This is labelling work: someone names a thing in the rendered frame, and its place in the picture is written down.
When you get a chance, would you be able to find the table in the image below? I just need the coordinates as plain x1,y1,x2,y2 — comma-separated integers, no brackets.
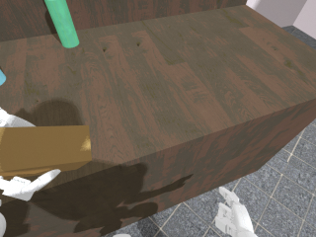
0,0,316,237

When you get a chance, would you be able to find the left robot hand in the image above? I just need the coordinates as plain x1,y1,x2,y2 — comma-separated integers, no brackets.
0,108,61,201

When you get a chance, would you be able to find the sponge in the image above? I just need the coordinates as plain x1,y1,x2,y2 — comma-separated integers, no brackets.
0,125,92,180

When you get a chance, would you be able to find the right robot hand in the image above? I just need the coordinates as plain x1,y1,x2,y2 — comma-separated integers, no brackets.
215,187,254,237

